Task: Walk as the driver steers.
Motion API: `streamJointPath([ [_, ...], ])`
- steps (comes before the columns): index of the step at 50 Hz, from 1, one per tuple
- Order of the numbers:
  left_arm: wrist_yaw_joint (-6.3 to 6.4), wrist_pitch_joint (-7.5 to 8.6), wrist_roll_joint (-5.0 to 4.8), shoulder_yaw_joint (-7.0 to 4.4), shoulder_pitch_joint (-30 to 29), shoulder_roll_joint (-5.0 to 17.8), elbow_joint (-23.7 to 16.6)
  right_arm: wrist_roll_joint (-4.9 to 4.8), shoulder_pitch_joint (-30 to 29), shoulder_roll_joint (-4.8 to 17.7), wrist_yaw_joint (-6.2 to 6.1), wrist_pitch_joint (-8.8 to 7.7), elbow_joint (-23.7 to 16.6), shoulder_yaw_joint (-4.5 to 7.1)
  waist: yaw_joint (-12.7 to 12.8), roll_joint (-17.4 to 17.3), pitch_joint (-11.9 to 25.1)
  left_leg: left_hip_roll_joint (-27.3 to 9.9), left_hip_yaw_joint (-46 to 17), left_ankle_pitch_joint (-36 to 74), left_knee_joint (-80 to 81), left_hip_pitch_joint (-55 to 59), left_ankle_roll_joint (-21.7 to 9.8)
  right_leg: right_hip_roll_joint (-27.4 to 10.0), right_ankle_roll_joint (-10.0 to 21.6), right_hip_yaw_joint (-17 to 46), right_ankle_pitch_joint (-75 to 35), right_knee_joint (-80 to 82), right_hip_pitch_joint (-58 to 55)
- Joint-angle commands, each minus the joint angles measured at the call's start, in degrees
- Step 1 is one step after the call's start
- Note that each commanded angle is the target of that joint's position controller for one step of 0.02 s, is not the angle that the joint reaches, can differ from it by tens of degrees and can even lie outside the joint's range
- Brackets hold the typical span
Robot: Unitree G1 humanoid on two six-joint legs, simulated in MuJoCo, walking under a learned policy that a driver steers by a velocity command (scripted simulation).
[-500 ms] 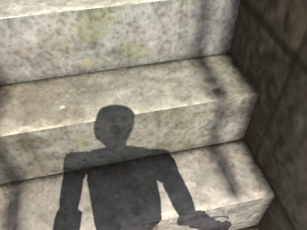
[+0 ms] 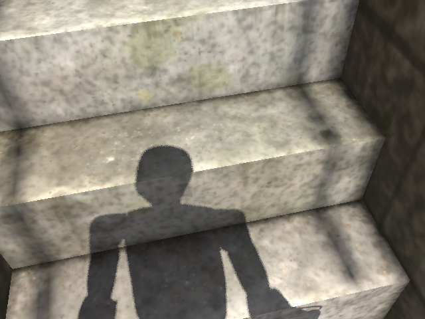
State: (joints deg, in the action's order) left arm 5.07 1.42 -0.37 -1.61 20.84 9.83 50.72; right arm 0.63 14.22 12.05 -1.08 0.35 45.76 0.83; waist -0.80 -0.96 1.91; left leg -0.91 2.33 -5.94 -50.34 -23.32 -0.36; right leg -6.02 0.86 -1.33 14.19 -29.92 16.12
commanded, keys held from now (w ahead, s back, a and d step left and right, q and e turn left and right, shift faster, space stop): w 0.48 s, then w+q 0.52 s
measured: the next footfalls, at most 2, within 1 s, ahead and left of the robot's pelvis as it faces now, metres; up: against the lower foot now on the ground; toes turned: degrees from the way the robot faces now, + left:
right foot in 0.44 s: +0.18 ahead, -0.21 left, +0.22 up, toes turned -12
left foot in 0.92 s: +0.06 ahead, +0.13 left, +0.20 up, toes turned -2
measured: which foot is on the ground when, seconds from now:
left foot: down 0.00-0.52, up 0.54-0.90, down 0.92-1.00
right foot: down 0.00-0.02, up 0.04-0.42, down 0.44-0.92, up 0.94-1.00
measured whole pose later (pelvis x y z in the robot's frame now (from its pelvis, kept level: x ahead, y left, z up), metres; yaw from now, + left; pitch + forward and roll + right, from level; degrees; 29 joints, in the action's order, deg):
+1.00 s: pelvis +0.13 +0.02 +0.13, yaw +3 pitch +0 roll +3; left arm 0.2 1.2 3.7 0.5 -6.8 13.7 31.8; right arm 3.4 34.0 15.6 -3.5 0.5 44.0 4.1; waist -14.6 4.9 5.4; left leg 4.6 1.0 -43.0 -63.7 -18.8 -1.5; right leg -12.2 -8.2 -0.4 38.9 -88.4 40.2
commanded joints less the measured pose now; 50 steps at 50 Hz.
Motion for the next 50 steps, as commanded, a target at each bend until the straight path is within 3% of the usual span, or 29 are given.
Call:
streamJointPath([
  [1,-2.68,2.01,-1.60,1.44,-5.74,-2.73,-4.44,1.08,18.86,3.69,-0.18,-0.32,6.32,2.47,-6.17,-0.33,-2.59,-1.69,-4.21,12.25,28.05,21.28,-5.27,3.34,4.54,2.38,-2.96,-34.11,21.05],
  [2,-4.82,3.00,-1.58,0.92,8.35,-6.09,-1.75,2.44,21.88,11.45,0.49,-0.87,6.87,3.95,0.64,-18.81,3.37,-17.70,-27.63,38.56,23.33,24.29,-11.24,11.42,0.46,11.15,14.17,-60.70,32.74],
  [3,-5.93,3.70,-1.05,-0.31,16.16,-4.36,3.91,2.00,20.25,11.05,1.84,-1.27,6.53,3.38,1.87,-11.52,7.07,-19.58,-23.47,58.16,17.86,26.91,-11.69,14.85,-2.45,20.70,14.26,-85.83,38.27],
  [4,-5.48,3.83,-2.40,-0.63,16.48,-2.00,2.04,0.69,21.13,15.76,2.75,-0.77,6.35,5.10,1.71,-16.76,10.31,-25.23,-34.86,18.11,26.78,26.52,-17.85,14.17,-3.05,18.54,10.46,-94.72,45.35],
  [5,-4.61,2.75,-2.71,-0.24,4.66,0.04,-1.89,-0.53,15.94,12.43,2.77,0.28,6.66,5.02,0.82,-10.36,1.26,-21.60,-29.41,-11.43,30.47,22.21,-15.32,9.62,-3.50,12.73,4.88,-91.35,54.60],
  [6,-3.99,1.90,-1.64,0.67,-8.34,-0.56,-5.74,0.46,12.47,9.85,1.77,1.51,6.36,4.57,-1.54,-9.54,-5.28,-20.19,-28.66,-19.96,32.12,16.71,-13.67,8.79,-3.56,12.08,1.42,-91.82,60.20],
  [8,-3.63,0.67,-0.19,0.70,-11.51,-0.68,-7.46,2.97,12.84,5.31,-0.41,1.15,7.07,3.52,-1.81,-5.95,-8.64,-18.20,-25.60,-16.12,32.61,10.65,-10.97,10.04,-3.40,13.79,-5.16,-94.38,57.77],
  [10,-3.88,0.88,-1.21,1.22,-9.45,-3.26,-6.44,2.39,16.38,2.41,-0.41,-0.92,8.96,2.48,-1.16,-7.62,-9.56,-16.13,-17.88,-10.32,31.93,10.07,-8.84,10.89,-1.59,12.87,-6.99,-96.96,59.96],
  [14,-3.35,-0.16,0.98,2.74,-11.07,-5.63,-7.60,3.00,21.21,5.89,-1.31,-1.69,9.71,2.86,-2.34,-4.57,-7.39,-18.31,-15.78,-1.40,31.94,13.55,-11.09,10.93,-2.10,10.01,-6.81,-104.24,65.22],
  [17,-3.20,-1.12,0.85,3.49,-12.46,-6.12,-9.69,0.95,20.22,7.47,-1.95,-1.71,9.23,3.84,-1.17,-5.96,-9.08,-18.70,-12.14,8.33,31.94,16.71,-10.01,7.79,-3.35,10.61,-2.27,-100.89,69.45],
  [19,-3.26,-0.62,0.33,3.60,-18.92,-3.53,-14.69,0.29,19.55,3.74,-3.18,-1.66,10.07,2.59,-1.61,-7.98,-10.56,-18.25,-9.72,4.31,36.55,18.31,-10.28,4.33,-3.30,8.64,-1.51,-93.93,70.59],
  [20,-3.79,-0.57,1.28,4.46,-20.40,-3.98,-16.71,-1.36,13.56,2.70,-4.33,-0.16,8.56,2.05,1.10,-7.27,-10.88,-11.98,-2.32,14.59,35.86,12.73,-7.40,-0.10,-3.94,3.00,-2.36,-72.70,59.33],
  [22,-4.70,-0.20,0.70,5.87,-30.65,-4.23,-21.59,-2.21,14.79,7.58,-5.75,1.95,7.62,2.95,-0.61,-8.75,-5.03,-11.42,-0.42,27.51,45.31,3.01,-8.36,0.15,-1.90,-7.88,-1.95,-46.92,30.09],
  [23,-4.12,-0.98,-2.00,6.29,-26.96,-4.80,-20.43,-5.12,25.16,13.99,-6.21,1.40,10.57,4.28,-1.07,-18.15,0.34,-13.84,-3.98,21.60,48.64,5.96,-12.55,6.32,0.05,-11.01,34.97,-44.08,20.76],
  [24,-3.97,-1.11,-1.86,3.69,-21.92,0.98,-19.26,-4.35,27.43,8.27,-5.76,1.80,11.56,2.91,0.78,-8.29,2.84,-8.90,0.73,52.75,33.25,16.99,-9.72,8.84,2.87,-11.21,32.39,-38.82,18.93],
  [26,-2.57,-1.24,0.60,0.67,-0.62,6.53,-14.54,-3.30,20.77,13.31,-3.16,-0.63,7.97,4.46,11.96,-4.20,17.57,-8.09,-3.92,72.09,7.91,4.10,-3.81,2.76,8.03,7.97,16.99,-23.02,-11.27],
  [27,-0.34,-2.27,3.17,-1.95,12.17,13.61,-9.53,-2.98,11.17,13.02,-1.13,-1.81,2.65,3.67,17.24,14.09,25.73,-0.44,-8.42,21.24,-15.13,-9.31,-1.48,-8.25,12.54,33.61,12.58,-10.94,-22.94],
  [28,0.00,-1.03,6.30,-1.35,8.75,13.37,-7.06,-2.05,11.15,10.23,1.23,-3.01,2.40,3.55,9.14,22.30,31.60,5.84,-20.18,-5.87,-45.06,-13.15,-0.53,-14.29,14.16,47.91,4.73,-7.86,-18.00],
  [29,-0.36,-0.22,6.84,-0.79,1.91,10.51,-8.74,-0.63,2.50,7.98,3.12,-3.53,-3.73,2.96,6.52,19.65,28.30,7.37,-21.35,-8.90,-61.75,-22.85,-0.99,-13.64,12.58,40.92,8.04,-11.15,-15.65],
  [32,0.21,0.97,3.20,1.77,-17.46,-1.45,-7.58,0.01,0.60,2.08,3.96,0.49,-11.52,0.75,-4.96,7.36,3.23,4.62,-11.70,-11.49,-72.07,-26.65,0.16,-10.22,5.87,17.21,12.63,-18.86,13.12],
  [36,0.96,0.20,2.83,0.56,-23.38,6.12,-9.99,-0.17,16.00,8.59,2.47,6.54,-7.54,3.18,-14.18,5.61,-3.99,5.46,-8.38,-3.25,-72.18,-13.20,3.74,-15.38,3.67,8.84,13.01,-10.07,27.21],
  [41,1.84,-1.06,4.43,-1.06,-23.55,12.98,-13.05,1.87,9.12,12.78,-2.75,8.90,-11.81,5.39,-12.13,12.06,-1.78,2.26,-4.40,-9.51,-62.31,-10.25,6.30,-18.77,2.33,5.08,-6.01,-10.27,16.47],
  [43,-0.81,0.17,4.05,0.13,-31.31,9.92,-17.22,2.01,12.63,10.77,-4.07,8.37,-12.92,4.75,-14.51,14.05,0.69,-0.78,-6.26,-7.43,-40.21,-8.64,3.67,-17.58,-1.32,1.19,4.44,-15.45,15.92],
  [45,-3.41,0.75,1.87,2.25,-38.23,3.55,-17.96,4.74,21.94,7.45,-4.11,5.52,-7.21,3.95,-18.04,4.96,-5.75,-1.45,0.25,9.75,3.23,1.22,-2.49,-10.28,-3.54,-11.80,-2.00,-30.19,20.38],
  [46,-3.93,0.96,0.82,4.53,-40.28,-1.90,-20.16,3.93,24.71,5.62,-3.47,3.87,-4.62,3.92,-18.44,2.31,-8.05,-2.09,2.26,17.67,16.70,3.92,-5.31,-9.11,-3.46,-12.92,-0.40,-42.12,22.36],
  [47,-5.71,0.98,4.12,5.95,-51.88,-3.48,-28.46,4.13,39.02,10.67,-2.68,0.35,-0.63,5.34,-26.01,-12.32,-21.06,0.69,-10.66,43.06,27.42,1.17,-5.89,1.62,-5.90,-14.84,25.53,-68.02,35.67],
  [48,-5.39,1.88,5.48,6.77,-49.04,-6.91,-33.04,4.18,33.82,13.83,-1.71,-1.34,0.05,5.36,-18.50,-15.15,-21.02,0.99,-23.14,53.84,22.33,1.13,-3.20,3.09,-9.19,-9.08,31.43,-70.68,43.22],
  [49,-6.71,2.59,4.98,5.37,-43.54,-3.78,-32.45,3.12,33.62,9.77,-1.62,-2.21,-0.13,4.24,-16.90,-12.60,-15.59,0.89,-23.84,51.41,17.69,6.94,-1.89,4.54,-11.58,-7.00,27.06,-72.29,45.09],
  [50,-6.61,2.31,4.17,6.07,-44.55,-4.32,-34.18,0.14,33.94,9.10,-2.87,-2.33,0.29,4.62,-15.48,-11.14,-9.90,-2.74,-28.95,47.16,18.69,8.25,-1.87,2.02,-10.65,-1.64,29.18,-64.21,42.75],
])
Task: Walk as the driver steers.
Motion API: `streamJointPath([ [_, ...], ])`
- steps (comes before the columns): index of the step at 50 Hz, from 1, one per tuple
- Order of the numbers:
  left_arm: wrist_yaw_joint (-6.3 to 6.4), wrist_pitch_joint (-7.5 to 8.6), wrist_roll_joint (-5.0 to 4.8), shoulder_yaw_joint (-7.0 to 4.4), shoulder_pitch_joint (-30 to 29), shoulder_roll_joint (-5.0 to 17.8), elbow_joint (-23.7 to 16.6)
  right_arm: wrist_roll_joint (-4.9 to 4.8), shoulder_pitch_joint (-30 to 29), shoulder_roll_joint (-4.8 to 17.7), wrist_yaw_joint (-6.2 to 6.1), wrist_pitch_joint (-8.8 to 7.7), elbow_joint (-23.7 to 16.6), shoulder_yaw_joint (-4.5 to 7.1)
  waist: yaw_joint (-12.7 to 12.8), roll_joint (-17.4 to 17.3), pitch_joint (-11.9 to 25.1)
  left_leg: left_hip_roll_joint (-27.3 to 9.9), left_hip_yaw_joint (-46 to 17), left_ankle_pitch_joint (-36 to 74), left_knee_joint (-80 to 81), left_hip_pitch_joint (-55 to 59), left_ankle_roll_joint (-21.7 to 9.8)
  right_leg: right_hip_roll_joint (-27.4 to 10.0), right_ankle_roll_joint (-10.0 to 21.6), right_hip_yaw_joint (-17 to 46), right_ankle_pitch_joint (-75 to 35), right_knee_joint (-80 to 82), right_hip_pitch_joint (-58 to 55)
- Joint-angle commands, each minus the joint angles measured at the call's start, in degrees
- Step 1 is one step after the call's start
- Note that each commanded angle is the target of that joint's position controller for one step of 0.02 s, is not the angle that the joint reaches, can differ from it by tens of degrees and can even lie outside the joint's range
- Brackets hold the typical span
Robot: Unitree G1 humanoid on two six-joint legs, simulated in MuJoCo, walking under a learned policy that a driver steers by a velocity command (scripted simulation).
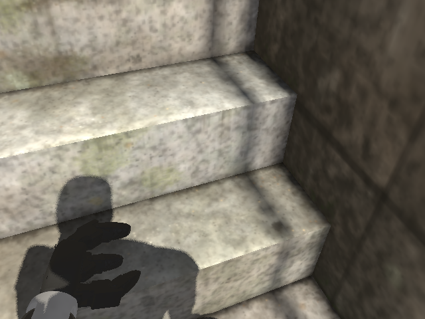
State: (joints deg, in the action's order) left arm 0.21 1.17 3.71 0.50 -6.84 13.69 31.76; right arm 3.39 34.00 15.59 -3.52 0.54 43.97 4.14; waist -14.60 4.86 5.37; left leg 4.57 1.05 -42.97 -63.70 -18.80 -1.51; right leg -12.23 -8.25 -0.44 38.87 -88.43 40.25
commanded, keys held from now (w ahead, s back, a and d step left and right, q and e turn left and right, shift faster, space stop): w+q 0.36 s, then w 0.08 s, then w+e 0.36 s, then e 0.20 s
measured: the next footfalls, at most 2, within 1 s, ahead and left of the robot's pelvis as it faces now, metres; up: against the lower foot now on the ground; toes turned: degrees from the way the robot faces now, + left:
right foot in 0.10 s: +0.06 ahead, -0.09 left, +0.02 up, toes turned -3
left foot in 0.44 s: +0.08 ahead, +0.16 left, +0.02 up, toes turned +21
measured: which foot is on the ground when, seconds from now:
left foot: down 0.00-0.10, up 0.12-0.42, down 0.44-0.92, up 0.94-1.00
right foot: up 0.00-0.08, down 0.10-0.44, up 0.46-0.90, down 0.92-1.00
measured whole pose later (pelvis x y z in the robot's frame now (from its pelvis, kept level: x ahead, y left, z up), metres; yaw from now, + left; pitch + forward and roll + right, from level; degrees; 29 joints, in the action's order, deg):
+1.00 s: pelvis +0.05 -0.06 +0.04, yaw +12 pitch +0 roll -2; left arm 0.4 -2.7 1.2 -1.7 26.6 11.5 45.5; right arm -0.9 1.8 13.6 -2.2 -0.8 34.7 1.9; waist 7.2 -3.8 2.8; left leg -9.0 -3.5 -23.4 -81.4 -37.4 4.9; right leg 0.7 -1.3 0.9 26.4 -49.2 24.0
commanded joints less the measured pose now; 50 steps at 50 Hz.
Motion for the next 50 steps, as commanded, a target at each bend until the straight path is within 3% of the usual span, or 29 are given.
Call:
streamJointPath([
  [1,-0.87,1.96,-1.54,3.24,-14.17,-5.72,-15.37,-5.56,10.94,6.92,-2.12,-2.45,-0.21,2.01,1.52,-14.96,-13.91,-13.35,-36.74,82.95,35.53,4.18,-0.74,8.67,-1.39,1.09,5.72,2.34,17.81],
  [2,-0.14,1.44,-2.49,2.78,-9.03,-5.10,-14.37,-6.07,3.22,7.64,-2.86,-2.20,-2.34,2.01,7.38,-8.63,-8.88,-20.94,-47.15,73.79,36.67,-4.94,-2.23,5.26,1.55,10.29,3.99,12.51,4.44],
  [4,2.16,-0.41,-2.86,-1.29,7.06,2.11,-9.64,-6.56,-11.99,12.03,-3.45,-2.55,-5.60,3.84,19.99,3.96,3.87,-16.94,-28.43,89.16,27.69,-16.60,1.90,7.20,10.73,8.95,-13.19,45.14,-38.37],
  [5,2.52,-1.19,-4.83,-3.19,15.24,3.15,-4.34,-8.02,-12.72,9.95,-2.21,-3.84,-3.67,3.67,24.10,6.13,6.24,-10.37,-22.31,65.43,12.40,-26.16,2.13,7.63,16.96,4.63,-22.02,57.88,-57.00],
  [6,2.25,-2.51,-5.16,-3.80,22.84,3.91,1.86,-5.96,-14.50,7.01,-0.34,-4.78,-4.68,3.02,24.05,5.63,12.62,-2.34,-13.36,7.08,-7.28,-36.17,1.57,1.30,21.02,8.84,-34.28,50.99,-72.55],
  [7,3.20,-1.12,-4.68,-4.68,14.32,5.72,-1.63,-5.72,-7.14,10.02,-0.75,-4.78,-4.23,4.22,20.85,3.16,19.37,-0.24,-13.13,11.52,-29.04,-33.49,5.59,-8.01,26.51,18.88,-45.79,50.10,-64.59],
  [10,1.60,1.56,-2.10,-2.98,1.85,0.62,3.82,-5.93,-0.37,-1.06,-1.51,-0.07,-5.06,3.44,10.63,-1.31,4.11,-1.48,-7.87,8.13,-62.71,-42.06,6.61,-8.28,25.36,14.35,-42.97,61.28,-47.45],
  [12,0.97,2.43,-3.44,-1.91,-10.69,-3.34,2.66,-4.57,11.96,0.92,-1.33,4.49,-2.17,4.06,-0.43,-1.58,-3.62,-6.52,-6.31,20.81,-52.25,-27.70,4.77,-4.11,18.20,3.12,-33.66,62.37,-27.85],
  [15,2.30,1.92,-3.26,-2.06,-3.78,-3.72,5.92,-2.33,4.59,-1.90,-1.88,3.63,-2.60,1.10,2.32,-3.43,-8.79,-8.51,-5.10,33.91,-39.65,-24.56,2.32,-5.92,16.71,-0.60,-11.74,67.69,-18.64],
  [16,2.73,-0.27,-2.63,-1.90,-3.66,-2.29,3.47,-1.38,2.87,2.28,-3.58,4.27,-2.40,1.86,4.19,2.46,-10.81,-7.74,-3.67,31.26,-34.32,-24.63,4.42,-2.24,18.13,-6.33,-19.04,67.29,-22.18],
  [18,2.16,-1.08,-0.98,-2.16,2.24,1.72,3.82,-3.00,1.30,1.76,-4.10,4.15,-3.50,0.51,4.07,6.67,-10.55,-12.06,-2.33,32.58,-16.48,-21.83,3.84,-0.80,16.33,-8.86,-12.92,70.47,-24.63],
  [21,2.94,-1.44,-2.53,-0.61,-1.79,0.14,3.51,-4.24,13.44,0.72,-1.39,2.38,2.90,1.24,-1.43,-1.50,-3.50,-4.93,7.60,43.59,21.31,16.91,-4.98,5.35,16.57,-14.68,-45.19,45.30,-9.46],
  [22,3.11,-0.93,-6.31,-1.62,-8.19,3.90,3.92,-1.96,10.65,-0.35,1.41,1.82,-0.60,1.49,-4.58,-3.31,-8.27,-2.92,6.35,39.39,35.77,7.48,-5.10,7.46,12.30,-10.38,-53.92,29.36,-17.96],
  [23,1.79,0.58,-5.31,-0.64,-4.49,-1.59,1.38,-0.03,7.41,4.06,2.29,-0.92,-1.03,1.20,1.48,-19.93,-7.79,-4.95,-5.48,68.38,32.09,9.95,-6.14,13.61,11.84,-8.71,-17.58,4.99,-6.14],
  [24,1.48,0.74,-6.23,-1.22,8.71,-4.70,2.85,0.08,-5.48,7.83,2.02,-1.76,-6.00,0.37,14.62,-18.44,-4.33,-16.81,-26.98,74.07,36.13,4.92,-13.58,15.67,6.83,0.24,-19.01,-14.14,-3.50],
  [26,1.85,-1.28,-6.04,-2.73,18.44,-0.92,6.39,1.15,-12.27,16.77,1.29,-0.66,-9.20,3.06,15.55,-0.82,-3.88,-30.09,-43.55,50.61,46.57,1.86,-14.90,15.08,2.80,15.70,-25.23,-20.20,4.86],
  [27,2.16,-1.63,-6.90,-2.07,21.57,-4.34,8.61,-2.01,-9.55,14.53,1.82,-0.69,-7.34,2.26,16.95,-2.95,-3.70,-28.80,-41.35,17.87,46.65,0.78,-13.65,13.06,4.83,14.68,-22.54,-19.06,5.91],
  [29,2.50,-2.82,-5.87,-3.08,13.22,-0.09,7.00,-0.52,-13.20,9.15,1.17,-0.81,-8.48,0.31,14.08,-2.50,-8.68,-27.38,-35.01,6.77,47.43,-3.23,-9.98,14.65,5.63,15.49,-25.12,-12.57,8.62],
  [30,2.61,-4.08,-5.05,-3.03,13.87,-2.01,8.17,-0.27,-22.32,-3.18,0.66,0.37,-10.42,-4.43,18.30,-0.43,-11.81,-22.10,-20.35,17.63,43.47,-13.77,-7.00,10.14,2.75,18.13,-22.76,-0.22,-5.08],
  [31,2.03,-5.42,-3.64,-3.36,8.95,0.46,5.01,0.79,-13.34,10.36,-1.88,-0.19,-6.73,0.15,13.40,0.31,-8.87,-26.93,-28.24,20.00,46.23,-4.07,-9.07,18.06,3.84,14.86,-28.29,-11.81,7.09],
  [32,1.20,-6.28,-3.80,-3.57,8.62,0.05,4.76,0.11,-7.44,11.99,-3.27,-0.50,-5.55,1.35,12.29,2.64,-6.71,-29.70,-30.40,21.56,46.41,3.30,-8.98,18.46,2.83,17.24,-27.51,-17.57,12.04],
  [35,1.45,-5.75,-3.94,-3.60,16.74,-0.07,3.53,-2.12,-14.93,7.72,-3.75,-0.38,-8.27,0.17,17.41,-13.55,-4.51,-25.37,-16.19,9.53,44.95,1.75,-8.48,16.60,2.08,12.44,-25.68,-27.80,15.00],
  [38,2.19,-5.05,-3.86,-2.58,21.23,0.63,2.65,0.56,-23.07,6.66,-4.00,0.33,-11.14,-1.22,20.79,-14.43,-2.51,-24.03,-5.24,10.97,44.97,-4.04,-8.36,14.58,2.48,6.91,-28.25,-24.93,8.44],
  [41,0.30,-5.76,-4.16,-1.49,26.91,0.52,3.52,-2.18,-30.88,9.96,-3.35,2.43,-12.23,0.38,23.90,-20.88,-1.93,-17.41,7.06,15.81,47.15,-8.07,-4.87,10.31,3.36,-0.33,-16.73,19.04,-12.64],
  [44,0.30,-4.93,-1.28,-1.24,31.67,-1.01,9.67,-4.73,-34.03,4.02,-0.32,2.01,-13.07,-1.15,22.60,-14.56,-2.38,-18.92,4.99,8.13,39.16,-7.44,-3.84,11.08,8.82,-6.95,-32.32,45.21,-25.13],
  [46,0.60,-4.88,-1.01,-3.15,36.06,1.61,11.50,-5.10,-32.60,-6.16,0.64,-0.84,-10.93,-4.55,21.74,-1.00,-8.81,-15.52,7.97,10.12,8.22,-9.11,-1.60,14.16,11.47,-4.18,-31.05,65.39,-21.38],
  [47,1.02,-2.59,-1.10,-4.39,35.69,7.45,9.13,-1.70,-31.88,-8.33,2.04,-1.89,-14.13,-5.09,17.47,1.13,-7.47,-11.91,3.02,9.05,-23.27,-26.77,4.38,7.53,12.63,16.64,-62.16,51.59,-26.91],
  [48,0.26,-1.58,-1.70,-6.62,28.66,18.53,5.51,-2.99,-15.98,-8.84,2.83,-2.44,-11.04,-3.84,9.46,4.59,2.58,-8.50,-5.00,13.38,-40.54,-28.47,8.20,-5.68,21.58,43.09,-63.39,61.97,-27.26],
  [50,0.83,-2.02,-4.06,-8.51,30.87,17.05,7.65,-6.00,-20.37,0.20,1.45,-1.07,-7.49,-2.57,14.51,1.01,-10.96,-10.80,-6.82,24.29,-32.10,-35.21,8.99,-5.91,23.67,43.17,-7.42,74.19,-19.35],
])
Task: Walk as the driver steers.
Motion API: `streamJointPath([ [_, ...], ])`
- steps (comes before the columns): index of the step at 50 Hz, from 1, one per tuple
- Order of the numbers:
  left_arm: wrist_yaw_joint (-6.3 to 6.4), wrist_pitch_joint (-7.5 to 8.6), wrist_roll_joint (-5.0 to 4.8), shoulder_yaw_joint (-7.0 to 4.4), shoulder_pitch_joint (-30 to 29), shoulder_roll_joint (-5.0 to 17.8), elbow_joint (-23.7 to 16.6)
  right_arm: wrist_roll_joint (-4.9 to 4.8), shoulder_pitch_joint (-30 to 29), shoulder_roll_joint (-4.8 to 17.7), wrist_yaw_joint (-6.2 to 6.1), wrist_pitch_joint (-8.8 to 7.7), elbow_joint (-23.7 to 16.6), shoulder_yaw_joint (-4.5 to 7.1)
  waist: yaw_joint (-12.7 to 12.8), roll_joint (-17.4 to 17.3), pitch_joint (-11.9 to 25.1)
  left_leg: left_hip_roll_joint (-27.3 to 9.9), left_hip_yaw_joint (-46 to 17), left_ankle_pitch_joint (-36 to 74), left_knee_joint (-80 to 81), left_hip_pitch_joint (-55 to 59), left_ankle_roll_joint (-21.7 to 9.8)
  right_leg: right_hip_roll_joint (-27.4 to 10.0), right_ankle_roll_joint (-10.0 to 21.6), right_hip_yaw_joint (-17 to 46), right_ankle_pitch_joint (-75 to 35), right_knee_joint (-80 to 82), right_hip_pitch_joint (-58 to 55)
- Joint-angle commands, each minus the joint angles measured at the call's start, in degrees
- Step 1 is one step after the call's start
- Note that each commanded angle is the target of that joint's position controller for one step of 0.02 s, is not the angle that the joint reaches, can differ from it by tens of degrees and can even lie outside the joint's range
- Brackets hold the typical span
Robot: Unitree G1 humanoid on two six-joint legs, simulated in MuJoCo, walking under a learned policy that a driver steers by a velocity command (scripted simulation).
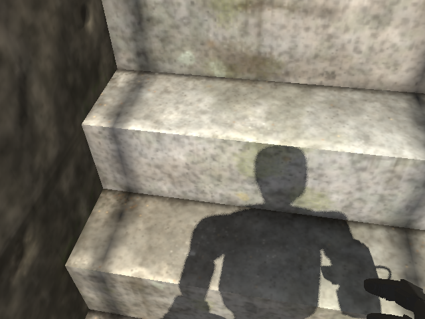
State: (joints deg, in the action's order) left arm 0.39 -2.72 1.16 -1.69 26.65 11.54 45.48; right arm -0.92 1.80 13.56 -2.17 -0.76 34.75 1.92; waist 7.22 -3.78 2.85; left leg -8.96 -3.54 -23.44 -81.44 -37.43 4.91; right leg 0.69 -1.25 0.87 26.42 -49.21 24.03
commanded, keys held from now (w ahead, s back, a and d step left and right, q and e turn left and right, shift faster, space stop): e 0.28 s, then no key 0.10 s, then w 0.62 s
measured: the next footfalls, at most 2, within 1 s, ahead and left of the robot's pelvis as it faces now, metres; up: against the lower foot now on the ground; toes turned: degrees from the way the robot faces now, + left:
left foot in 0.26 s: +0.08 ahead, +0.15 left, +0.00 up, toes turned -9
right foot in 0.58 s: +0.06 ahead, -0.11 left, +0.00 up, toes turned -18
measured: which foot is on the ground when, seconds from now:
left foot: up 0.00-0.24, down 0.26-0.58, up 0.60-0.94, down 0.96-1.00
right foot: down 0.00-0.30, up 0.32-0.56, down 0.58-0.96, up 0.98-1.00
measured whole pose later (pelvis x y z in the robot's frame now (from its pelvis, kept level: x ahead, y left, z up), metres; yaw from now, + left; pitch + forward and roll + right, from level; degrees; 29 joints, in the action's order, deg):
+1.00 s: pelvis +0.05 +0.08 +0.02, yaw -16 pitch +3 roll +1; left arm 1.6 3.6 -1.1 -2.4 16.2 13.2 48.4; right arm 2.3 19.0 11.1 -2.9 0.6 44.3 1.0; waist -2.9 1.7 3.2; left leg 0.8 0.8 -27.6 -38.9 -18.5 0.3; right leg -5.6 -1.8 3.5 23.3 -56.3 30.7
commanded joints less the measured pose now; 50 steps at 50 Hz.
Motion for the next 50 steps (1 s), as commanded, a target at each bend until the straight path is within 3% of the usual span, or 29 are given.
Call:
streamJointPath([
  [1,1.48,0.86,-0.63,-5.62,-1.93,16.68,-5.79,-0.78,0.68,2.69,-1.34,0.58,-0.69,-1.37,-2.67,11.53,-12.35,3.56,-1.67,4.99,-12.09,-19.62,1.89,-17.42,17.07,41.85,5.63,36.02,-2.99],
  [3,2.90,0.93,0.98,-5.07,-2.14,11.98,-6.40,0.65,-0.38,5.16,-2.51,1.13,-0.27,-0.37,-3.28,15.28,-10.94,4.52,-3.80,9.00,-8.16,-15.49,0.87,-15.53,16.15,37.96,2.46,34.04,-5.78],
  [5,4.52,0.44,-0.26,-4.92,-2.22,7.53,-5.80,1.23,-1.04,2.15,-1.44,0.61,0.38,-1.26,-3.51,15.40,-8.29,2.89,-3.66,8.40,10.69,-11.52,-1.26,-13.24,13.53,29.17,-2.63,32.26,-11.04],
  [6,5.23,-0.14,-0.96,-4.69,0.19,6.23,-5.30,1.09,-0.15,0.42,-0.95,0.75,1.18,-1.52,-3.38,14.12,-7.85,3.70,-2.58,4.44,22.07,-5.59,-2.12,-11.97,11.89,25.65,-2.61,32.75,-10.94],
  [7,4.72,-0.02,0.52,-3.47,-5.53,4.12,-6.03,-0.39,2.13,-0.82,-0.04,0.89,4.43,-1.59,-6.33,15.27,-5.82,5.03,-1.23,2.53,26.48,6.98,-3.45,-11.08,8.77,20.66,-13.39,31.98,-3.94],
  [10,4.59,0.52,-0.81,-5.01,-7.55,7.48,-8.07,0.94,4.85,2.53,0.86,-0.23,4.01,-0.25,-6.14,16.91,-2.21,8.67,2.12,10.63,44.28,12.46,-4.64,-10.65,8.00,17.45,-29.72,30.01,-9.50],
  [14,3.05,1.18,-2.69,-5.72,-7.18,10.04,-10.17,1.39,6.59,4.79,-0.23,-0.03,5.03,0.41,-4.84,9.75,2.47,8.02,5.70,34.64,63.16,27.82,-3.03,-5.69,5.44,14.70,-54.36,16.00,-13.64],
  [16,2.08,3.66,-1.74,-4.59,-1.07,6.40,-7.52,3.10,11.01,8.41,-0.82,2.03,4.80,1.81,-7.27,-10.52,11.48,-8.65,-7.28,86.38,54.27,49.66,-14.83,3.18,-2.00,5.57,-0.62,-9.79,14.11],
  [17,2.24,4.19,-1.60,-4.80,-2.37,7.30,-5.76,4.31,8.43,6.20,-1.47,2.71,0.75,0.65,-9.03,-10.20,13.98,-12.53,-8.45,87.45,53.67,44.39,-21.75,4.35,-6.32,4.83,14.12,-35.25,14.71],
  [19,3.21,2.29,-2.74,-3.95,-4.34,6.74,-8.41,5.49,3.60,7.14,-2.56,2.61,-0.55,0.20,-2.85,-5.30,8.14,-12.11,-7.22,60.19,55.50,34.32,-23.09,0.81,-8.26,12.48,12.49,-58.88,22.08],
  [20,4.07,1.46,-2.65,-3.14,-3.66,7.61,-9.34,3.63,3.98,8.36,-2.53,3.29,0.19,0.49,-2.28,-2.07,3.49,-10.00,-7.16,45.96,57.60,33.04,-22.51,-0.24,-8.25,11.59,8.66,-53.24,25.17],
  [21,3.76,1.14,-0.08,-2.11,-6.64,8.30,-10.47,3.23,7.00,8.00,-3.33,3.70,-0.33,0.44,-4.58,1.16,2.45,-7.63,-6.53,33.96,59.35,34.97,-21.86,-0.72,-8.20,8.48,3.25,-47.55,26.79],
  [22,2.71,1.84,0.31,-0.88,-11.49,7.03,-12.29,3.80,7.61,6.24,-3.66,3.91,-1.58,-0.40,-5.38,3.88,0.34,-6.31,-5.27,23.57,60.72,36.57,-20.34,-3.21,-7.76,8.95,-1.22,-34.26,28.18],
  [26,1.55,1.96,0.38,3.24,-14.17,-1.74,-9.96,3.61,10.54,3.37,-3.41,7.10,-4.36,-0.59,-8.07,-5.52,-1.73,3.05,2.26,21.07,65.61,27.41,-16.64,-3.86,-4.07,-5.57,-10.92,19.14,0.96],
  [27,1.12,2.24,0.56,2.13,-12.78,-0.46,-7.12,3.93,12.38,3.47,-2.32,6.23,-4.05,-0.32,-8.66,-6.93,-0.06,0.87,1.58,14.00,67.16,23.82,-17.34,-1.87,-2.02,-7.90,-17.33,23.20,-8.03],
  [29,0.94,1.96,1.76,-1.33,-4.58,8.05,-5.52,4.29,13.97,0.81,0.00,3.32,-2.70,-0.90,-5.20,4.30,1.90,3.65,3.62,-5.73,56.30,15.87,-10.47,-6.45,-0.53,0.54,-23.53,23.13,-19.33],
  [30,1.87,2.53,1.81,-0.90,-3.56,7.34,-7.12,4.17,12.87,-1.11,1.62,2.48,-2.44,-1.45,-4.40,12.57,3.62,4.17,3.00,-14.60,42.15,10.07,-5.54,-16.93,1.51,11.65,-35.53,24.77,-20.95],
  [31,2.77,3.40,3.95,-2.03,-4.50,11.67,-7.34,1.77,20.83,-1.59,1.56,3.19,0.14,-1.05,-5.18,16.44,7.62,4.75,-1.48,-12.45,25.25,11.70,-2.80,-26.81,11.57,28.98,-10.93,33.04,-10.68],
  [33,3.86,4.25,0.78,-2.96,-10.24,13.54,-5.77,1.05,16.12,2.23,1.39,3.44,-0.76,0.93,-6.65,11.51,1.60,7.28,-3.57,-8.42,-7.02,-0.77,0.67,-25.22,14.68,32.17,12.33,35.26,-5.76],
  [34,3.83,3.91,0.44,-1.49,-13.12,10.11,-5.15,1.63,16.80,0.75,1.35,3.35,1.03,0.59,-7.83,9.21,0.76,7.41,-6.52,-3.62,-13.57,-3.39,1.31,-21.98,12.30,26.97,7.27,34.12,-5.16],
  [35,4.80,3.78,2.66,-1.82,-12.64,11.74,-5.80,2.02,13.74,1.85,0.55,2.22,-1.70,0.42,-7.35,7.51,0.47,8.28,-8.71,1.50,-14.52,-4.69,2.14,-19.51,12.18,23.56,0.90,33.41,-7.00],
  [38,5.31,3.36,1.51,-1.77,-4.53,8.46,-1.88,1.73,15.56,2.64,-0.43,0.34,1.44,0.43,-6.40,11.07,-0.08,11.80,-7.37,11.60,-17.91,-9.11,0.86,-17.00,15.11,16.64,-3.24,34.07,-14.57],
  [40,5.34,4.02,2.72,-1.46,-6.12,5.53,-2.37,2.39,14.14,0.64,0.13,0.50,1.95,-0.72,-7.40,11.51,0.02,11.28,-10.13,13.91,-11.34,-9.71,-0.06,-16.05,15.13,12.86,-7.65,31.96,-14.92],
  [42,4.96,4.08,0.02,-2.54,-11.36,9.66,-0.68,2.95,16.30,-0.54,0.35,-0.20,3.07,-1.62,-12.60,16.82,0.13,11.30,2.05,14.91,-4.80,2.23,-2.45,-13.41,14.14,4.50,-10.82,34.85,-5.38],
  [44,4.62,4.34,-0.38,-1.18,-14.83,3.83,-0.93,2.38,14.38,-0.71,-0.61,0.78,4.36,-2.01,-13.02,13.72,-6.10,8.58,5.36,11.58,32.24,16.05,-5.64,-8.39,9.49,-5.02,-12.58,33.59,4.56],
  [46,4.01,5.08,-2.59,-1.09,-14.37,5.64,0.61,2.77,25.30,0.05,-1.33,2.32,9.40,-0.38,-16.12,20.71,-5.07,13.39,14.33,7.17,42.42,28.79,-6.90,-10.19,9.33,-1.67,-15.87,25.90,8.73],
  [48,1.73,6.75,-2.18,1.55,-18.81,-3.30,-1.10,3.01,31.52,3.76,-1.21,2.63,12.74,1.28,-16.53,12.67,-6.05,8.32,4.17,19.57,53.97,34.91,-8.84,-7.06,4.66,-1.45,-8.50,2.89,19.84],
  [49,-0.85,8.62,-3.46,1.79,-14.20,-5.40,-2.59,4.26,34.89,9.22,-1.37,2.03,11.87,2.63,-13.01,-3.90,-1.40,-7.72,-23.99,27.59,62.26,37.07,-13.68,-1.98,-0.87,-2.60,3.47,-22.66,25.06],
  [50,-2.15,8.92,-3.02,0.34,-0.50,-4.12,3.13,3.72,36.99,9.85,-0.23,1.17,13.66,2.59,-8.93,-1.59,4.58,-11.94,-26.08,42.84,56.79,40.20,-17.52,-0.24,-3.42,7.62,4.77,-49.89,29.59],
])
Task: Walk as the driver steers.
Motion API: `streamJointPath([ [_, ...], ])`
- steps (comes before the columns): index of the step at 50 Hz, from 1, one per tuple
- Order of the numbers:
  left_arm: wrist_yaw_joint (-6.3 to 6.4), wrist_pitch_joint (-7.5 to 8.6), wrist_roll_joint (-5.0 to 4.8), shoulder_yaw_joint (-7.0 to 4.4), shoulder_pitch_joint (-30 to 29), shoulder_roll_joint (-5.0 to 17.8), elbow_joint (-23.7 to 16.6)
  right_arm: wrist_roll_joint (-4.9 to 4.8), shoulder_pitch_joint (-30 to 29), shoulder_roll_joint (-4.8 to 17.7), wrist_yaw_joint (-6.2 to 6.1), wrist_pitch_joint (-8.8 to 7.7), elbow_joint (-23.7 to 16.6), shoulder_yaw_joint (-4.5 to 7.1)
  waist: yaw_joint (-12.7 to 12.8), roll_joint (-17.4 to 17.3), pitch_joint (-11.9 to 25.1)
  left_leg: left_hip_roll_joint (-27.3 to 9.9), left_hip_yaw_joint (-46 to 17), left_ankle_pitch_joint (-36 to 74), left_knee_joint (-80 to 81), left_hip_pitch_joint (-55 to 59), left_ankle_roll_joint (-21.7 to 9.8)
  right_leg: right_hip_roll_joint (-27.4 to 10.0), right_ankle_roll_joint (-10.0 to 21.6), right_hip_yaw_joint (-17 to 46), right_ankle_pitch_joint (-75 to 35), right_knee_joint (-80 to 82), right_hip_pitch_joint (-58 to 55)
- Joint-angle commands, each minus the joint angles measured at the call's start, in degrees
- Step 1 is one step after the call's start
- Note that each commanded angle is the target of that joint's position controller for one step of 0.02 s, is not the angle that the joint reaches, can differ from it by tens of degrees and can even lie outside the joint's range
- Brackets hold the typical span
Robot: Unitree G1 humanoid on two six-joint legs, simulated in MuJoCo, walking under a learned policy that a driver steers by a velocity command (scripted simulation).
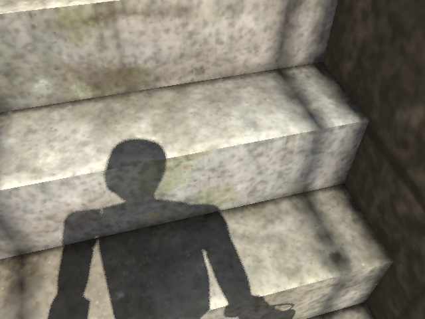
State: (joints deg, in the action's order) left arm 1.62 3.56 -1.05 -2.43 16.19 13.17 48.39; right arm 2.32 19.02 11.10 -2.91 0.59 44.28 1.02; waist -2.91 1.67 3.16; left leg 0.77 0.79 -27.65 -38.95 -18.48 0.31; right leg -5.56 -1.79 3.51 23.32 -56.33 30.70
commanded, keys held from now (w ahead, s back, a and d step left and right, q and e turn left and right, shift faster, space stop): w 0.32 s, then w+q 0.68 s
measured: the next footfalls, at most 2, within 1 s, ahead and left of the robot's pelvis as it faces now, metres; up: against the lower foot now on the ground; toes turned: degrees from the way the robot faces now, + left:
right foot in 0.34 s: +0.23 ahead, -0.19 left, +0.21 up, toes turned -11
left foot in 0.80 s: +0.05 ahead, +0.09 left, +0.22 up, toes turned +11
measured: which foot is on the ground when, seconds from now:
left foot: down 0.00-0.38, up 0.40-0.78, down 0.80-0.98, up 1.00-1.00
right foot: up 0.00-0.32, down 0.34-0.82, up 0.84-0.94, down 0.96-1.00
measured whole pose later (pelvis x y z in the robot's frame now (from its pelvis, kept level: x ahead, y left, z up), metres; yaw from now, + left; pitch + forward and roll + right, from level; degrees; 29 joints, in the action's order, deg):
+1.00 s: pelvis +0.16 +0.01 +0.20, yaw +14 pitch +2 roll +2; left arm 1.1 3.1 1.7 2.4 -3.9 9.6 28.0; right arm -2.0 28.2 10.3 -1.1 -3.4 46.5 3.3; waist -9.5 3.3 -1.4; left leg 4.5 -0.7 -29.3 -64.7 -21.0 -1.5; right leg -4.9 3.8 -7.0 23.7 -51.8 29.6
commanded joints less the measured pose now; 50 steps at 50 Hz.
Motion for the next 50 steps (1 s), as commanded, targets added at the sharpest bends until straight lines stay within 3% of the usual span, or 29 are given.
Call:
streamJointPath([
  [1,-3.24,2.40,-2.08,0.55,14.14,-3.57,0.31,-0.91,20.14,18.11,1.32,-0.81,4.40,5.63,1.50,-16.99,8.20,-25.08,-43.68,9.66,21.48,23.52,-18.44,6.80,-2.92,7.65,2.93,-54.31,30.80],
  [2,-2.09,1.92,-2.83,-0.36,4.50,0.26,-1.85,-2.12,13.49,15.16,1.63,-0.69,2.12,5.60,1.16,-13.17,-0.25,-22.88,-40.72,-10.75,22.77,18.79,-17.58,2.27,-2.98,5.81,-4.57,-56.35,39.62],
  [4,0.27,1.07,-1.58,1.98,-12.23,-2.28,-7.15,1.27,9.72,11.05,0.50,1.07,0.62,4.09,-2.90,-10.06,-10.96,-20.90,-34.25,-2.70,25.50,7.09,-14.94,5.05,-2.33,4.44,-13.48,-70.19,43.21],
  [6,0.54,1.13,0.33,2.60,-6.85,-4.97,-6.42,-0.40,13.11,7.93,-0.11,0.38,4.62,3.70,-0.43,-8.82,-12.35,-19.85,-28.33,12.44,22.31,10.88,-13.83,7.23,-0.31,7.53,-10.69,-82.30,49.15],
  [8,0.16,1.22,-0.36,3.34,-4.76,-6.46,-7.45,-1.39,17.64,4.00,0.16,-0.80,8.14,3.00,0.42,-9.85,-12.22,-18.72,-19.98,25.83,19.99,16.46,-11.58,7.18,1.91,9.41,-4.30,-86.09,56.64],
  [11,-0.34,-0.04,-0.51,5.25,-11.71,-7.73,-11.96,-0.72,14.02,4.28,-0.09,-1.08,7.91,2.57,1.27,-6.40,-11.66,-17.79,-11.87,21.77,24.25,12.41,-12.39,4.28,0.87,2.93,-4.04,-79.99,58.29],
  [12,0.39,-1.20,0.22,5.74,-9.75,-8.90,-12.45,-1.94,6.37,4.31,-1.03,-0.30,7.23,1.77,6.48,-10.14,-15.89,-14.86,-4.27,39.05,23.29,0.35,-10.28,1.53,-1.02,2.63,-2.74,-69.74,47.69],
  [14,0.50,-2.03,1.80,6.57,-15.02,-7.50,-16.03,-1.61,4.47,8.36,-2.61,0.40,5.18,2.44,5.81,-9.24,-9.33,-10.12,0.45,38.15,29.51,-4.98,-9.96,-2.22,-2.31,-7.85,-12.84,-45.32,30.68],
  [16,0.19,-2.64,0.37,7.09,-25.50,-5.76,-19.84,-4.02,12.99,14.11,-4.03,1.68,6.25,4.66,0.17,-12.44,-7.07,-9.29,-0.06,47.73,38.75,-5.37,-12.72,2.19,-0.32,-20.61,-1.27,-22.56,11.27],
  [17,2.17,-3.16,-0.89,6.56,-22.65,-7.04,-20.45,-4.87,16.65,16.54,-4.73,2.66,7.99,4.81,1.85,-20.04,-3.31,-10.35,-2.13,65.52,32.53,3.23,-12.58,4.56,1.42,-16.51,17.48,-17.21,5.70],
  [18,2.29,-3.11,-2.27,4.38,-8.12,-3.21,-16.94,-5.22,20.42,15.79,-3.81,0.84,10.09,4.32,7.32,-16.77,6.16,-12.64,-3.13,72.98,28.35,6.50,-15.27,9.33,3.51,-21.52,18.90,-15.46,-7.68],
  [19,2.40,-3.29,-2.08,1.30,1.25,2.51,-13.78,-4.24,19.25,10.72,-1.81,-0.56,9.62,3.03,10.56,-8.17,11.04,-10.42,-0.12,87.34,12.00,4.50,-11.44,8.00,7.28,-12.40,9.08,-7.44,-19.07],
  [20,3.63,-3.54,0.39,-1.53,14.09,7.71,-8.99,-5.54,12.30,12.98,-0.15,-2.21,5.78,3.32,17.07,1.05,17.81,-6.21,-2.08,78.46,-5.33,-11.10,-8.69,0.05,12.51,10.02,20.75,5.83,-32.40],
  [21,6.20,-3.31,4.97,-3.39,19.29,14.60,-7.41,-4.06,4.82,11.64,2.50,-3.08,1.22,3.26,16.34,17.37,24.36,2.76,-9.25,22.27,-31.58,-15.61,-5.30,-13.57,17.16,44.87,29.04,25.75,-34.38],
  [22,6.42,-1.99,7.70,-1.50,14.15,11.75,-8.16,-3.73,1.85,11.19,5.13,-3.88,-0.08,3.47,13.04,20.40,25.49,3.94,-22.01,21.11,-54.90,-17.84,-2.64,-17.38,16.09,54.11,26.62,27.50,-25.68],
  [23,6.75,-1.65,3.99,-0.58,7.18,8.03,-9.21,-2.60,-5.05,9.56,6.55,-2.88,-5.04,2.68,10.14,15.95,16.71,3.62,-17.75,19.15,-68.12,-25.12,-0.76,-17.05,13.55,44.74,26.10,24.43,-16.15],
  [26,5.88,-1.66,3.58,2.10,-9.33,-4.18,-6.85,-2.03,-2.34,3.96,9.30,0.04,-7.83,-0.17,-2.92,2.08,-0.97,2.94,-7.83,21.32,-83.41,-25.05,0.11,-11.71,8.90,11.27,16.80,6.59,8.79],
  [29,4.82,-2.25,3.31,1.29,-9.98,1.32,-7.94,-4.15,3.30,6.04,8.00,3.27,-5.71,0.80,-6.37,-0.06,-6.23,5.11,-5.76,22.21,-83.51,-19.59,1.44,-14.50,8.47,6.09,16.76,13.10,15.78],
  [34,5.06,-4.77,4.12,-0.63,-10.15,7.86,-11.24,-2.21,-2.09,9.50,3.02,6.48,-8.68,2.93,-4.88,7.52,-7.66,3.33,-4.03,19.65,-73.62,-16.51,5.51,-18.98,8.18,3.08,11.84,21.10,10.48],
  [37,2.73,-3.73,5.03,-1.35,-11.53,10.49,-13.30,-1.91,-6.81,7.88,1.18,5.29,-11.30,2.25,-5.01,13.55,-6.19,-0.34,-0.67,16.40,-53.53,-15.73,4.32,-19.73,4.67,-0.72,8.66,22.12,4.72],
  [39,0.93,-1.38,4.05,-0.42,-16.02,7.77,-15.62,-2.25,-1.24,6.75,-0.20,4.09,-10.19,2.16,-7.35,14.25,-4.99,-3.53,0.42,23.11,-32.88,-9.81,0.78,-17.62,3.35,-6.91,0.73,17.38,6.17],
  [41,0.51,-1.33,0.72,1.01,-16.98,2.60,-17.61,-0.63,0.53,6.04,-0.71,3.02,-11.40,2.03,-5.88,11.85,-4.23,-6.16,2.89,27.87,-10.37,-7.61,-3.99,-18.70,2.76,-9.42,-8.68,8.58,1.16],
  [43,-3.29,-1.96,3.53,3.36,-21.56,-1.97,-21.10,-0.61,12.60,9.86,-0.81,-1.92,-5.39,4.01,-11.26,-15.58,-12.81,2.70,-0.37,58.11,10.65,-3.27,-11.20,0.76,-1.80,-23.57,7.62,-22.82,10.19],
  [44,-4.86,-0.68,3.84,4.38,-26.61,-2.92,-25.05,-1.04,12.52,10.68,-0.30,-2.65,-5.59,4.09,-10.99,-13.35,-16.60,-0.92,-8.72,72.19,9.53,-1.12,-12.10,2.45,-3.56,-21.45,17.41,-20.97,19.58],
  [45,-4.90,0.88,1.77,5.04,-31.70,-5.25,-27.02,-2.24,13.04,6.59,-0.14,-3.91,-3.67,3.51,-11.35,-4.98,-16.54,-2.26,-7.27,67.58,12.19,-4.37,-8.20,2.16,-1.29,-18.20,19.03,-12.68,14.71],
  [47,-1.55,0.58,2.19,2.71,-18.76,3.00,-27.84,-4.87,4.18,12.50,2.40,-5.38,-7.06,5.59,0.23,-3.26,0.37,-10.22,-20.58,98.06,3.06,1.45,-7.00,3.60,1.51,-9.81,15.51,8.58,-6.60],
  [48,0.55,-0.79,2.18,0.07,-1.10,8.11,-23.83,-6.15,-8.50,14.12,2.66,-7.47,-9.02,6.20,12.58,-8.99,9.14,-10.47,-19.25,90.49,-6.65,-4.70,-5.24,-0.29,6.59,-4.31,0.96,21.33,-26.25],
  [49,2.03,-1.52,3.03,-3.46,17.39,13.87,-16.06,-5.11,-20.86,13.86,2.18,-8.13,-8.82,5.86,26.18,-5.49,19.31,-1.47,-7.49,60.82,-27.55,-21.54,-2.41,-5.13,14.21,2.89,-6.92,18.71,-48.70],
  [50,2.22,-1.63,2.88,-4.59,21.28,16.09,-9.94,-4.58,-17.33,5.26,1.22,-8.09,-8.21,3.73,20.79,12.14,19.48,5.54,-1.92,4.07,-64.11,-39.18,1.12,-14.90,23.45,18.39,-11.71,22.34,-56.10],
])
